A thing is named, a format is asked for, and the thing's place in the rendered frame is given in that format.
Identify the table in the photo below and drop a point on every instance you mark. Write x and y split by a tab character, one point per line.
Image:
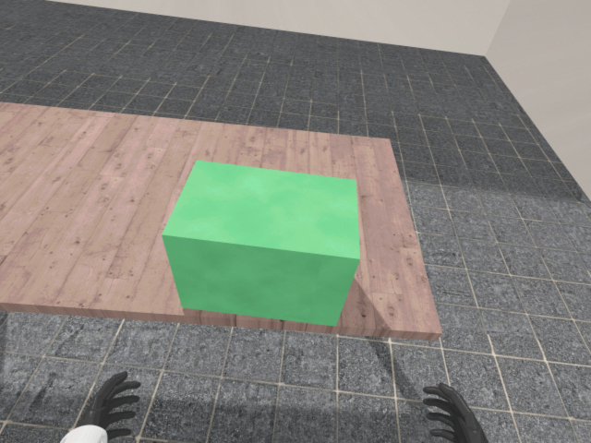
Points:
85	197

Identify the left robot hand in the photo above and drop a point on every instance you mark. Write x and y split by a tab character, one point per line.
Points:
103	403

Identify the right robot hand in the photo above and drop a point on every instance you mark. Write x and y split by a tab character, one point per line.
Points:
461	419

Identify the carton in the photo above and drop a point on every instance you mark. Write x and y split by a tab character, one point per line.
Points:
264	243

